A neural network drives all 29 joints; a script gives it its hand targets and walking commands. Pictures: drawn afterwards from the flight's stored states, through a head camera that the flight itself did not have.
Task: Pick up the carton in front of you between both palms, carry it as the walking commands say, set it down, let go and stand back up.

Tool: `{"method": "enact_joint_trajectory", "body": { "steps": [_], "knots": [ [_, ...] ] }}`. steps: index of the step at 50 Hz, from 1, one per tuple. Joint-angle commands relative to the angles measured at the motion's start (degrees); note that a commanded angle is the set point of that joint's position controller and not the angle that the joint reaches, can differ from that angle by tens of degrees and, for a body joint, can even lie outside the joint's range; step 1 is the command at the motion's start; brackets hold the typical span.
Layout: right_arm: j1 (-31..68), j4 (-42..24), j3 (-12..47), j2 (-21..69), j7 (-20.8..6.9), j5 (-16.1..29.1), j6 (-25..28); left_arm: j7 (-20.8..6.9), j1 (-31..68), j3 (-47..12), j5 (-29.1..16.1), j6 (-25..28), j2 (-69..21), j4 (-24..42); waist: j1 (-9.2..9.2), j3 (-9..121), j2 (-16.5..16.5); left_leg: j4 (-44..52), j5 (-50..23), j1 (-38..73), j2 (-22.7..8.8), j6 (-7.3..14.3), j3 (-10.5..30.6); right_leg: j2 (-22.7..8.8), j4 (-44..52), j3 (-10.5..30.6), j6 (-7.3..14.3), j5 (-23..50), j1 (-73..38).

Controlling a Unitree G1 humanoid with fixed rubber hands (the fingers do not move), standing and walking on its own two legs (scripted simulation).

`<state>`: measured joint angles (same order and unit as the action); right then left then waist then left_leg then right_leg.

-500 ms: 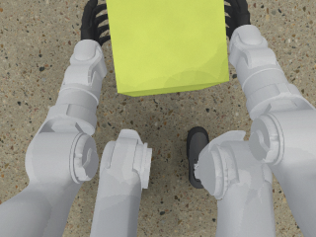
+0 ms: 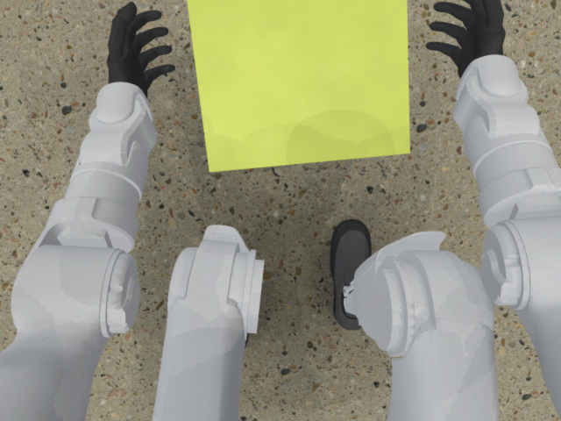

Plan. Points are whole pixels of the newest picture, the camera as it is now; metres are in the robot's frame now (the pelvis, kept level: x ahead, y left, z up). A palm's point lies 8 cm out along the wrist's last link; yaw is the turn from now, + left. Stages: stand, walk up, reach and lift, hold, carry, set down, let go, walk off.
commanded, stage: set down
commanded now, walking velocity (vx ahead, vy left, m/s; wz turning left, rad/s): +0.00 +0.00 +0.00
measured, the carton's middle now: (295, 85) +0.50 -0.01 -0.24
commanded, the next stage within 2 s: let go in 1.08 s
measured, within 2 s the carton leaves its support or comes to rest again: neither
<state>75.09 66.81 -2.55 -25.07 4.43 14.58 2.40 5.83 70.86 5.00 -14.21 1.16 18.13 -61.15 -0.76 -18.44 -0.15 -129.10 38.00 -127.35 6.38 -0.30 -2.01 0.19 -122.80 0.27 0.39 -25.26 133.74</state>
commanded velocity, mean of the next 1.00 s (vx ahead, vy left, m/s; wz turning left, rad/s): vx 0.00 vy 0.00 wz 0.00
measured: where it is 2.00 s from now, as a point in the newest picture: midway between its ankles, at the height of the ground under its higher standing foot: (291, 306)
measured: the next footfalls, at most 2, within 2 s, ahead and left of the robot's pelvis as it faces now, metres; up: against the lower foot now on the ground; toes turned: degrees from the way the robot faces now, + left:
none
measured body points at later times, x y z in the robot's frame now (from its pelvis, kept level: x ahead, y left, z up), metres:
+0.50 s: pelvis +0.01 +0.00 +0.09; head +0.33 -0.02 +0.41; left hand +0.52 +0.18 -0.03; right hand +0.52 -0.21 -0.05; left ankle +0.09 +0.10 -0.33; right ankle +0.14 -0.12 -0.33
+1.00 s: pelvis +0.04 -0.01 +0.22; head +0.32 -0.03 +0.57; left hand +0.51 +0.20 +0.11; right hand +0.52 -0.21 +0.10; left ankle +0.09 +0.10 -0.33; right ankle +0.14 -0.12 -0.33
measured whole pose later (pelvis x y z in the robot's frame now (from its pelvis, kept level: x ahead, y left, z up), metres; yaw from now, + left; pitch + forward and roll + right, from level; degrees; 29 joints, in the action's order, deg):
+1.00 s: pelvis +0.04 -0.01 +0.22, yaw -1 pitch +44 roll +2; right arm 52.3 46.0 -13.0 -12.5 2.4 -0.3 -6.9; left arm 0.4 50.2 15.9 -3.9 -4.9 13.0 -45.4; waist -1.6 6.6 -1.0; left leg -83.5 30.4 -97.4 4.9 -0.6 1.3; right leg 1.6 -79.8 0.9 1.1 -21.3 102.8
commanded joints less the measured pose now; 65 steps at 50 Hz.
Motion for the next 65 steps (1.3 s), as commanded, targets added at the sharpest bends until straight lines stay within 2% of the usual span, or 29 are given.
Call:
{"method": "enact_joint_trajectory", "body": {
  "steps": [1, 2, 4, 7, 10, 13, 14, 16, 17, 18, 22, 23, 24, 26, 27, 28, 29, 31, 36, 38, 47, 49, 50, 51, 57, 58, 59, 62, 65],
  "knots": [
    [11.37, -7.94, 1.75, -3.01, -0.61, 0.93, -0.74, 0.77, 8.72, 1.59, 0.84, -0.02, 5.92, 6.32, -4.38, 65.07, -1.35, 16.74, -18.11, 19.45, -4.51, -2.03, 1.63, -1.01, 3.68, 2.42, -1.07, 13.14, -44.63],
    [12.47, -13.92, 1.79, -1.04, -0.61, 2.24, -1.06, 0.25, 12.39, -0.45, -0.85, 0.08, 5.28, 11.46, -1.45, 69.71, 0.02, 15.95, -18.95, 19.58, -4.24, -2.27, 0.46, 0.61, 5.16, 2.23, -0.31, 14.68, -46.53],
    [12.94, -15.60, -0.79, -4.96, -0.45, 1.99, -1.84, 0.80, 10.97, 2.77, 1.83, -0.36, 8.23, 16.94, -3.84, 75.01, 1.52, 16.71, -19.25, 25.97, -4.34, -1.77, -0.09, -0.36, 4.57, 1.97, -0.62, 13.65, -47.65],
    [10.70, -16.83, -1.67, -5.55, 0.28, -1.46, -3.97, 1.47, 8.74, -0.23, -1.71, -3.37, 6.15, 17.55, 2.67, 83.98, -4.73, 18.92, -15.91, 29.13, -3.07, -2.80, -0.31, 0.78, 6.70, -0.79, -0.63, 13.88, -60.89],
    [9.30, -18.07, -3.23, -6.00, 0.99, -5.78, -5.79, 2.23, 4.66, 5.12, 2.70, -4.84, 7.85, 18.90, -2.10, 79.38, -4.32, 21.17, -12.75, 24.29, -1.82, -2.00, -1.64, 0.91, 9.95, 0.56, 0.01, 7.99, -56.68],
    [5.71, -17.15, -5.70, -1.54, -0.01, -6.73, -6.35, 1.22, 4.92, 4.14, 2.60, -5.61, 1.40, 16.85, 2.03, 67.58, -1.67, 24.70, -9.38, 23.83, -3.51, -1.29, 1.79, 0.93, 12.89, -0.78, -0.23, 4.31, -45.27],
    [3.94, -17.20, -6.76, -1.89, 0.14, -7.10, -7.01, 1.14, 4.32, 5.85, 4.67, -5.29, 0.36, 18.24, -1.92, 67.90, 1.30, 24.83, -11.52, 23.71, -2.31, -1.65, -0.77, 1.44, 14.22, 0.49, 0.04, 5.70, -44.14],
    [0.00, -14.00, -10.08, 0.01, -0.08, -10.77, -6.92, 0.37, 2.92, 7.01, 7.69, -5.35, 1.36, 18.90, 2.35, 69.83, 1.30, 26.79, -11.43, 23.71, -2.42, -2.13, -0.35, 1.76, 15.91, -0.66, -0.03, 6.08, -43.09],
    [0.61, -16.25, -11.03, 0.88, -0.26, -10.75, -5.97, 0.78, 1.94, 5.85, 7.88, -5.09, 0.46, 17.39, -1.27, 70.10, 4.42, 28.98, -14.22, 26.82, -2.22, -2.15, 0.62, 2.42, 14.73, -2.05, 0.03, 8.39, -41.39],
    [-1.07, -16.61, -11.28, -0.35, -0.45, -11.41, -5.94, 0.97, 1.08, 8.73, 8.05, -5.12, 1.53, 16.89, 0.57, 75.50, -2.42, 27.06, -18.35, 27.59, -1.23, -2.64, -0.75, 2.47, 15.94, -0.87, -0.81, 12.58, -48.13],
    [0.12, -22.65, -10.63, 0.71, -1.00, -11.39, -6.77, 0.42, 2.10, 7.64, 6.16, -6.12, -1.19, 21.44, -0.49, 79.29, -2.48, 32.15, -18.76, 30.71, -0.68, -1.58, -1.41, 2.56, 20.90, -1.74, -0.68, 14.28, -53.93],
    [-1.14, -21.41, -9.71, -0.16, -1.09, -12.53, -7.13, 0.64, -4.76, 9.76, 8.20, -6.20, -0.75, 17.85, -3.98, 74.96, -4.64, 33.70, -18.17, 27.84, -1.17, -2.01, -1.29, 2.69, 21.93, -1.20, -0.90, 12.49, -52.18],
    [-1.16, -21.98, -7.01, 3.17, -1.63, -11.51, -7.63, 0.22, -0.66, 8.17, 6.88, -5.69, -0.62, 21.71, -0.51, 75.42, -7.94, 33.96, -14.12, 23.48, -1.12, -1.52, -1.59, 2.14, 23.01, -1.84, -1.05, 10.39, -58.04],
    [-2.09, -23.35, -10.61, 0.63, -1.40, -12.35, -7.73, -0.29, -0.51, 9.65, 9.24, -5.55, 1.76, 18.77, 1.47, 76.65, -4.12, 35.99, -11.97, 25.04, -1.22, -1.72, -1.60, 2.95, 26.19, -0.63, -0.94, 9.08, -57.78],
    [-1.51, -26.58, -10.32, 3.25, -1.55, -13.04, -7.87, -1.12, -3.99, 9.48, 8.42, -5.02, 0.90, 22.73, -3.48, 80.49, -5.63, 37.09, -18.73, 28.61, -0.93, -1.56, -1.17, 2.19, 24.97, -1.07, -1.26, 14.01, -59.46],
    [-1.95, -23.75, -9.65, 2.87, -2.08, -11.00, -8.03, -1.20, 0.19, 7.47, 7.03, -5.88, 1.31, 20.39, 0.45, 77.28, -4.80, 36.23, -16.31, 26.03, -1.73, -1.99, -0.40, 2.94, 24.87, -0.91, -0.48, 14.69, -57.47],
    [-3.65, -23.69, -9.70, 2.76, -2.37, -11.51, -8.19, -1.21, -5.60, 9.83, 9.24, -5.71, 2.44, 19.95, -4.14, 76.90, -3.66, 39.41, -17.06, 27.76, -1.60, -1.95, -1.36, 2.39, 26.52, -1.36, -1.04, 12.57, -57.51],
    [-3.92, -21.51, -9.94, 3.51, -2.47, -12.70, -8.26, -1.16, -2.85, 9.96, 8.93, -5.36, 0.73, 22.19, -4.90, 75.78, -1.94, 39.94, -19.41, 31.34, -1.46, -2.19, -0.29, 2.48, 27.20, -0.97, -1.08, 13.64, -56.55],
    [-8.40, -30.68, -11.38, 3.47, -1.26, -13.58, -9.40, -3.58, -8.98, 11.10, 8.57, -7.02, 0.04, 21.80, 1.10, 85.92, -6.76, 43.51, -21.41, 32.32, -0.70, -2.36, -1.67, 2.97, 34.28, -0.04, -0.94, 21.23, -74.61],
    [-9.84, -27.96, -9.57, 4.07, -1.51, -14.73, -9.38, -3.90, -11.96, 12.91, 9.71, -6.02, 3.29, 21.50, -4.26, 83.10, -5.87, 46.14, -21.57, 32.50, -0.53, -1.88, -2.41, 2.68, 36.37, 0.52, -1.84, 18.13, -75.49],
    [-10.43, -27.06, -10.30, 5.89, -1.89, -13.91, -8.45, -5.41, -7.69, 10.24, 10.37, -4.89, 0.72, 22.79, -1.95, 75.35, 2.57, 55.41, -21.76, 41.99, -1.86, -2.69, -0.72, 2.53, 46.41, 1.64, -0.17, 17.85, -72.96],
    [-13.78, -27.73, -12.57, 6.16, -1.83, -16.64, -7.60, -5.56, -10.61, 10.93, 9.86, -4.63, -0.15, 21.62, 1.82, 78.66, -1.55, 58.07, -21.52, 45.25, -1.90, -2.26, -0.09, 2.64, 48.32, 0.51, -1.01, 17.10, -79.72],
    [-9.69, -26.99, -11.36, 5.69, -2.21, -14.57, -8.04, -5.53, -10.59, 12.57, 11.16, -4.73, 2.32, 21.11, -3.18, 71.95, -3.25, 60.17, -20.10, 41.86, -1.82, -1.69, 0.04, 2.38, 48.63, 0.72, -0.91, 16.64, -77.54],
    [-11.41, -29.11, -15.34, 5.03, -2.33, -16.60, -7.34, -4.71, -10.32, 10.37, 10.30, -5.07, -1.35, 24.04, 0.51, 77.55, 0.04, 60.75, -24.73, 46.72, -2.06, -2.30, 1.16, 2.05, 49.07, 0.16, 0.08, 19.68, -78.16],
    [-18.57, -28.33, -8.77, 9.60, -2.54, -16.52, -8.66, -6.69, -21.36, 12.92, 12.90, -5.24, 0.07, 17.79, -2.77, 76.64, -8.49, 68.06, -27.94, 49.78, -2.12, -1.28, 1.07, 2.25, 56.46, 1.05, -2.38, 27.39, -94.46],
    [-19.35, -27.32, -9.75, 9.38, -2.51, -15.93, -8.84, -7.13, -14.94, 11.22, 13.94, -5.09, 0.34, 22.98, -0.01, 73.68, -1.34, 68.69, -24.28, 51.63, -1.50, -2.02, -0.37, 2.05, 59.54, 2.65, -1.23, 21.81, -90.91],
    [-21.00, -25.13, -10.55, 9.77, -2.07, -18.53, -9.33, -7.86, -18.83, 11.33, 15.11, -4.92, -0.15, 22.40, -3.29, 74.85, -1.28, 70.13, -30.26, 57.14, -2.25, -1.82, 0.43, 1.39, 60.99, 3.60, -1.64, 24.39, -91.44],
    [-27.82, -29.72, -10.98, 10.94, -1.10, -19.87, -7.68, -8.34, -24.49, 11.12, 16.71, -4.48, 0.30, 19.62, 0.14, 67.32, -1.51, 73.77, -27.33, 58.23, -2.97, -1.40, 1.38, 1.98, 63.67, 1.17, -1.04, 23.53, -93.06],
    [-34.83, -35.49, -6.55, 9.95, -1.14, -18.55, -7.19, -9.23, -34.68, 10.63, 18.36, -3.57, 0.21, 25.65, -4.53, 69.07, -0.20, 74.42, -29.38, 64.38, -1.96, -1.51, -0.16, 1.20, 68.18, 3.88, -1.15, 26.26, -100.67]
  ]
}}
